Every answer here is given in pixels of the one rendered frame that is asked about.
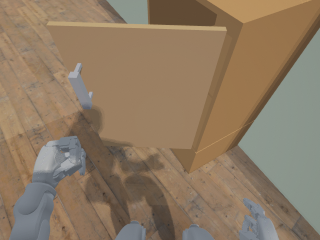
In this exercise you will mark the left robot hand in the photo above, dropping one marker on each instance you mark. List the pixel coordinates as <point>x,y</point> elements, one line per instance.
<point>47,165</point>

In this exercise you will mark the right robot hand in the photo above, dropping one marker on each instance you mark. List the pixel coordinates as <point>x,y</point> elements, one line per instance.
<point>262,227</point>

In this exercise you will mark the robot left thigh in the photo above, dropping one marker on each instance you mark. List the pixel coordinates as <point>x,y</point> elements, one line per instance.
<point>132,231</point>

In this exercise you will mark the robot thigh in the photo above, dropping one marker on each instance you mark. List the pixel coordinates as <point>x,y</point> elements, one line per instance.
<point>132,231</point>
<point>196,233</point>

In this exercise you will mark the left robot forearm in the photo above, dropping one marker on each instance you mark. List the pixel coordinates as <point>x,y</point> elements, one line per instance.
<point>32,212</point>

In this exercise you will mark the cupboard door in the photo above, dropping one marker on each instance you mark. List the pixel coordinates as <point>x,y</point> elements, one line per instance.
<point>150,82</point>

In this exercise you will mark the robot right thigh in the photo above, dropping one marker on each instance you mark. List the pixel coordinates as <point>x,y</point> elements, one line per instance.
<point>196,233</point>

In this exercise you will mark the handle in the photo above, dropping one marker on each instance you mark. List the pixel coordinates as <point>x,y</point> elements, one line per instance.
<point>79,88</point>

